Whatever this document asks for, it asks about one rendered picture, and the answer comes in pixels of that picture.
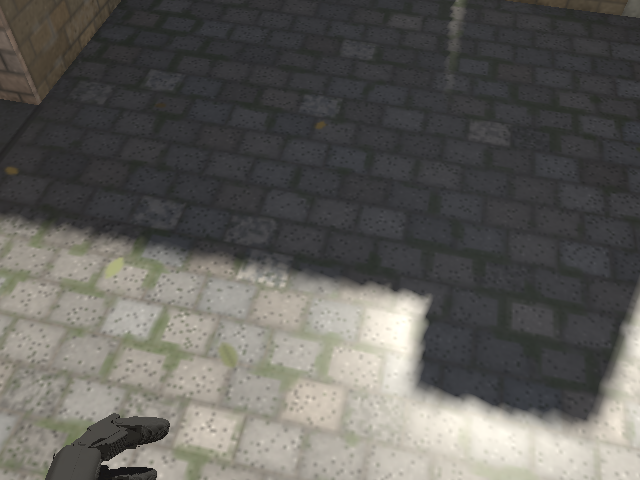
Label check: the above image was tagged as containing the left robot hand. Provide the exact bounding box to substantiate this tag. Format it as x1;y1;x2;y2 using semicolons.
45;413;170;480

